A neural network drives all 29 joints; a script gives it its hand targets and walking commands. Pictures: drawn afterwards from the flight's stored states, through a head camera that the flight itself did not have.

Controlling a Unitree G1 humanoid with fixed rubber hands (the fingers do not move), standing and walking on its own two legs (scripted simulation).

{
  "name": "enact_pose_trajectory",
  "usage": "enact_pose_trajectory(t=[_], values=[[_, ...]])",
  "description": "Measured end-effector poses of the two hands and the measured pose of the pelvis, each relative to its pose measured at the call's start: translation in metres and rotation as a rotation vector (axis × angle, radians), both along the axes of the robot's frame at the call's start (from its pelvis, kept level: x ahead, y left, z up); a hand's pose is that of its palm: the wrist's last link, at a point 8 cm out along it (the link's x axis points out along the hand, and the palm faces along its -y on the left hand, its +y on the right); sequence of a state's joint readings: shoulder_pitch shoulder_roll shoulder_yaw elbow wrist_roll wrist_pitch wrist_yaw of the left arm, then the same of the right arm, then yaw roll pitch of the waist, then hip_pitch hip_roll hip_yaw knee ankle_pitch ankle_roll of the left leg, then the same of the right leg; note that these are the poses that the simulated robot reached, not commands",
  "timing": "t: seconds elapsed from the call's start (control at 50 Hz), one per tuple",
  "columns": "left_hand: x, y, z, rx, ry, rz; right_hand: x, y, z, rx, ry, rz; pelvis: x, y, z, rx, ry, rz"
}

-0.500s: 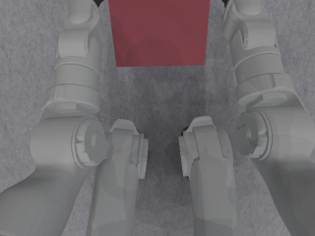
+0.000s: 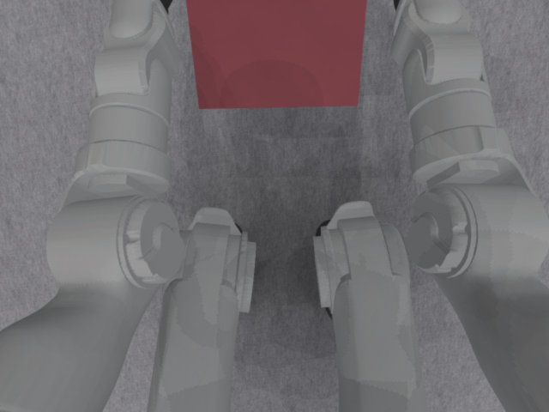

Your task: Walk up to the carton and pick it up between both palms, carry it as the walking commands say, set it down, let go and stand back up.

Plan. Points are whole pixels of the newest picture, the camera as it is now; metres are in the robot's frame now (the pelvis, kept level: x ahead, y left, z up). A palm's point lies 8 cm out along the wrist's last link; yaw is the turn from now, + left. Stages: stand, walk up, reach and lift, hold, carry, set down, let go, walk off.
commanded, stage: set down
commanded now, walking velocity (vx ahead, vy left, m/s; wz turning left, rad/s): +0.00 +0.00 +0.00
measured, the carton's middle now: out of the picture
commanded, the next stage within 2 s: none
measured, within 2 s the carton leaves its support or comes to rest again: rests again in 0.38 s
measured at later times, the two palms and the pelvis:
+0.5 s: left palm (160, 13) +0.54 +0.11 -0.19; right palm (402, 7) +0.53 -0.16 -0.19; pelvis +0.01 +0.00 -0.01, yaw +0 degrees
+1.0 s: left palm (157, 18) +0.54 +0.11 -0.18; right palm (405, 8) +0.53 -0.16 -0.19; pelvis +0.00 +0.00 -0.01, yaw +0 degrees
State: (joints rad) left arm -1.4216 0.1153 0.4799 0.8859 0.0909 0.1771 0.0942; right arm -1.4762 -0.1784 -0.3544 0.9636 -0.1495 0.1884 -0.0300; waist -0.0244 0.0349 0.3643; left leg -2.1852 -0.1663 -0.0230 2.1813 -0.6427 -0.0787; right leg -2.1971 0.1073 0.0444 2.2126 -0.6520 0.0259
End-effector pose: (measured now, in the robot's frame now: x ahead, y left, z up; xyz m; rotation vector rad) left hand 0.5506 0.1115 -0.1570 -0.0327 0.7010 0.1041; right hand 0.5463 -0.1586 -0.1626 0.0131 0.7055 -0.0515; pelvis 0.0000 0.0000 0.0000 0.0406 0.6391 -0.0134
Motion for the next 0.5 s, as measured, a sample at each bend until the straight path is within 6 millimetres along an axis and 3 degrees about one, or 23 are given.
enact_pose_trajectory(t=[0.24,0.42,0.5], values=[[0.004,-0.002,-0.009,-0.013,-0.004,-0.008,0.002,-0.001,-0.009,0.005,0.0,0.006,0.006,0.001,-0.002,-0.003,0.006,0.001],[-0.01,0.0,-0.03,-0.002,0.058,-0.015,-0.012,-0.001,-0.031,0.001,0.06,0.017,0.009,0.0,-0.005,-0.003,-0.001,-0.001],[-0.009,-0.001,-0.03,0.009,0.052,-0.022,-0.013,-0.001,-0.032,0.006,0.05,0.009,0.007,-0.001,-0.008,-0.005,-0.018,-0.002]])
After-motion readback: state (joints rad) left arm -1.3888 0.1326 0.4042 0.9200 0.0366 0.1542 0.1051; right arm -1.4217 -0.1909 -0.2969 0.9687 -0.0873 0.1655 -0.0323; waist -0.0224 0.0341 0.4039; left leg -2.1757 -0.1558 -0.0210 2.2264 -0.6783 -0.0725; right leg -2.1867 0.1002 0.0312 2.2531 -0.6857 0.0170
